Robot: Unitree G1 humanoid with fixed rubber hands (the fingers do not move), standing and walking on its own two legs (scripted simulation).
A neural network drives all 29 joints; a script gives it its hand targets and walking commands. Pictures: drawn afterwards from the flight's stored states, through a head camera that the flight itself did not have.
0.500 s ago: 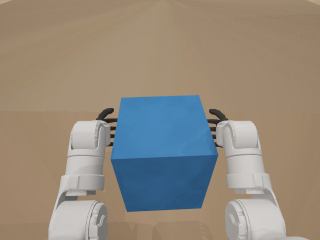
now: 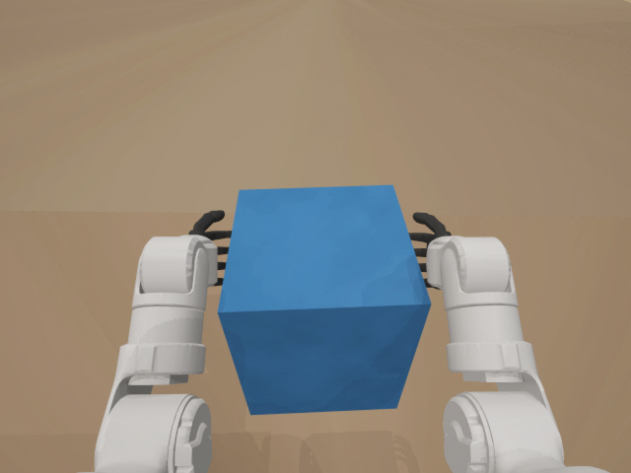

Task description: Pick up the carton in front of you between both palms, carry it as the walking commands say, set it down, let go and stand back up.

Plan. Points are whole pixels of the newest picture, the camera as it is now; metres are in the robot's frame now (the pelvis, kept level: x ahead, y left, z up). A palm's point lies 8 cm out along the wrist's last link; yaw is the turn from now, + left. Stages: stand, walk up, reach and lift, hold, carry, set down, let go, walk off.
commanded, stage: carry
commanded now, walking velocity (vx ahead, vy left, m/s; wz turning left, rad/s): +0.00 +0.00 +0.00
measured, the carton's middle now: (320, 302) +0.34 +0.00 +0.05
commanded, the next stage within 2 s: none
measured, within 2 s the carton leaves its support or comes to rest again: neither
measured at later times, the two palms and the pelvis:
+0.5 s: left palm (214, 167) +0.47 +0.15 +0.18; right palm (423, 159) +0.48 -0.15 +0.19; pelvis +0.12 -0.01 +0.01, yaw -2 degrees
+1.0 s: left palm (248, 67) +0.80 +0.14 +0.20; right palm (397, 71) +0.78 -0.16 +0.21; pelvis +0.41 +0.01 +0.03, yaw -2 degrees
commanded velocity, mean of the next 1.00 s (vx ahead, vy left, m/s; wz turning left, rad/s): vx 0.50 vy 0.00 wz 0.00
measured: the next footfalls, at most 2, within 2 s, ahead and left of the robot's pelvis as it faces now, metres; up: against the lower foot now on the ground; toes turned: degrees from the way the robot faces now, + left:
left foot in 0.58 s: +0.32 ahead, +0.09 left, +0.03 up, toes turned +6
right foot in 1.02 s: +0.63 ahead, -0.09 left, +0.07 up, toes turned -9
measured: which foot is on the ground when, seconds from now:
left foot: down 0.00-0.28, up 0.30-0.56, down 0.58-1.00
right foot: down 0.00-0.58, up 0.60-1.00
